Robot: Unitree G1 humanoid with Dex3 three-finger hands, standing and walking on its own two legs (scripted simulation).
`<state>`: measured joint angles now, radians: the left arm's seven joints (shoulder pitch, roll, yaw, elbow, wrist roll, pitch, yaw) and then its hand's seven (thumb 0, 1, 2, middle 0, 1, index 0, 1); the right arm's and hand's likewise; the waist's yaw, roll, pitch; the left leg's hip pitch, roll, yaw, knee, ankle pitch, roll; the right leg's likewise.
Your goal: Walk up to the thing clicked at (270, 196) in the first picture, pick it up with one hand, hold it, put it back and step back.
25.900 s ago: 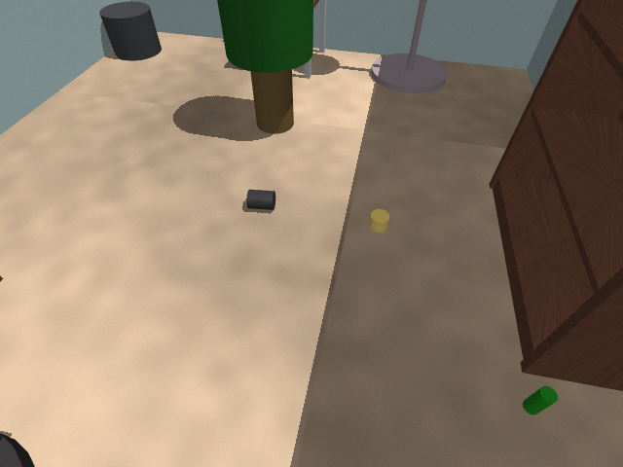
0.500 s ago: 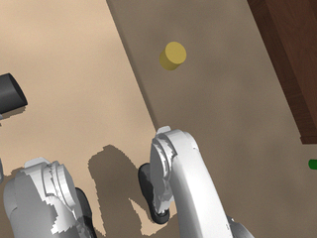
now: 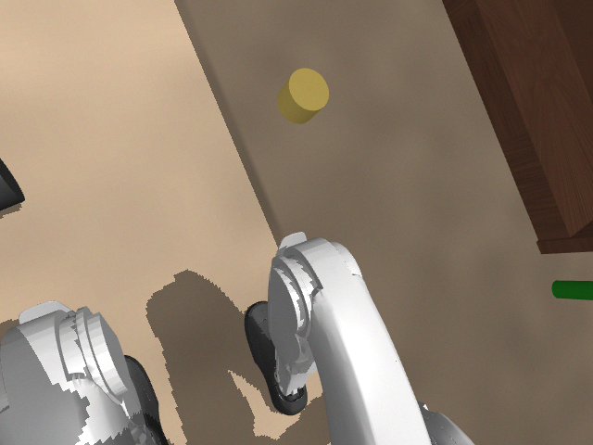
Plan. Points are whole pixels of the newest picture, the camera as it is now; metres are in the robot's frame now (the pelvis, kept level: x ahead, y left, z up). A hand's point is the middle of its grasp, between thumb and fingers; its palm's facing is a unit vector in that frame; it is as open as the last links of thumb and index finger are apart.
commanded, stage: rest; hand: left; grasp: from above
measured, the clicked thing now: out of the picture +0.47 +0.31 -0.26
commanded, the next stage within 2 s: open in 0.48 s
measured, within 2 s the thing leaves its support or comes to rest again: rests again in 0.90 s
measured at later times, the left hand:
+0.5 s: hand out of the picture +0.46 +0.32 -0.22, palm faces -0.40 -0.19 -0.90, open 10.6 cm
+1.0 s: hand out of the picture +0.46 +0.32 -0.23, palm faces -0.39 -0.19 -0.90, open 11.3 cm
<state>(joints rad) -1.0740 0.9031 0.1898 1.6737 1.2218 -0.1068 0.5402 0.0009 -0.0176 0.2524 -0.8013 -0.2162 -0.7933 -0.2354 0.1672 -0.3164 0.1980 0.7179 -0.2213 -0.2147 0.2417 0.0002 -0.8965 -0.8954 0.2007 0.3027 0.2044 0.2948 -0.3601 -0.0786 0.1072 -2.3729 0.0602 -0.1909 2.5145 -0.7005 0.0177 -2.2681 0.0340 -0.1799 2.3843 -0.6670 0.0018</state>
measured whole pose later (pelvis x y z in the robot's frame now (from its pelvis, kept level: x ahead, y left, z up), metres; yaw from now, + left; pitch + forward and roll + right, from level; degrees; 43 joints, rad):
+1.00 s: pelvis -0.01 +0.00 +0.00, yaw -2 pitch +28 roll -13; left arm -1.12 1.01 0.16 1.77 1.21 -0.12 0.60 0.00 -0.09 0.57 -0.58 -0.47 -0.57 -0.49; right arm 0.17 -0.34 0.29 0.68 -0.24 -0.27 0.26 0.00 -0.89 -0.90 0.20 0.30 0.20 0.30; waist -0.40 -0.13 0.16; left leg -2.36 0.06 -0.23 2.53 -0.69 0.02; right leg -2.24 0.05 -0.21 2.36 -0.64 0.02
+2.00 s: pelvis +0.00 +0.00 +0.02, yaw +0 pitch +32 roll -12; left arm -0.91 0.85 0.13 1.28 1.16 -0.07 0.40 0.00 -0.43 0.94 -0.19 -0.87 -0.18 -0.89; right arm 0.21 -0.32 0.16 0.70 -0.17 -0.17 0.28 0.00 -0.91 -0.90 0.20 0.30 0.21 0.30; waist -0.30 0.00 0.00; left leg -2.35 0.05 -0.20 2.46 -0.71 0.01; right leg -2.24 0.04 -0.18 2.33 -0.68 0.00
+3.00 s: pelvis +0.00 +0.00 +0.10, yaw +6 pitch +37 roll -6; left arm -0.77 0.57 0.06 1.02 0.80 0.05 0.16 0.00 0.18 0.91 -0.23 -0.55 -0.23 -0.56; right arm 0.23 -0.25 0.03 0.69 -0.05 -0.01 0.12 0.00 -0.90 -0.89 0.20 0.30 0.21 0.29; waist -0.18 0.08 -0.17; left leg -2.12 0.05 -0.08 2.16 -0.69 0.02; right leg -2.06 0.02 -0.09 2.10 -0.68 0.00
